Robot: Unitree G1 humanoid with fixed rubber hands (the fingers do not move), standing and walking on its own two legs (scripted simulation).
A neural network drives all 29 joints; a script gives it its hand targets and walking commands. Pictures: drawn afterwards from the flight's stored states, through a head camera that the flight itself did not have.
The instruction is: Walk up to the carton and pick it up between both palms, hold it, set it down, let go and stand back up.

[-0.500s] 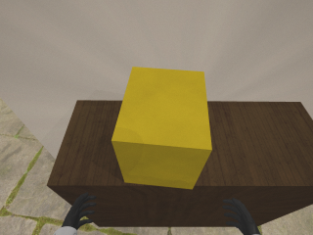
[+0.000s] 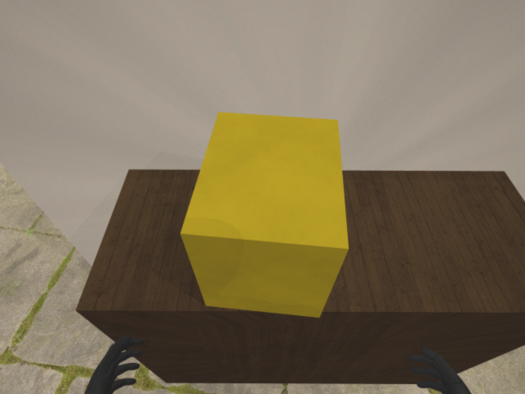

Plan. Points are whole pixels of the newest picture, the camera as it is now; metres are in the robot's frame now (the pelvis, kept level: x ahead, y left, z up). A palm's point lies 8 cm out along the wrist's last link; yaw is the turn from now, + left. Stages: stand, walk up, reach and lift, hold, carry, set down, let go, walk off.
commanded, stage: stand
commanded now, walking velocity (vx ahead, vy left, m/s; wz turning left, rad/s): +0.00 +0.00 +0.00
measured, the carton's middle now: (269, 216) +0.39 +0.00 +0.03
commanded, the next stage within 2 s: none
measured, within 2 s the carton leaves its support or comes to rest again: neither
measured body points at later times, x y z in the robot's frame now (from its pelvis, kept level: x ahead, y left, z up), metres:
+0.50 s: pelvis +0.00 +0.00 +0.00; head +0.01 +0.00 +0.45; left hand +0.15 +0.26 -0.08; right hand +0.14 -0.28 -0.10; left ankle -0.02 +0.14 -0.74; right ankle -0.01 -0.12 -0.74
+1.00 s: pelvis -0.01 +0.00 +0.00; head +0.00 +0.00 +0.45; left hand +0.13 +0.26 -0.09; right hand +0.13 -0.28 -0.10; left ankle -0.02 +0.14 -0.74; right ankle -0.01 -0.12 -0.74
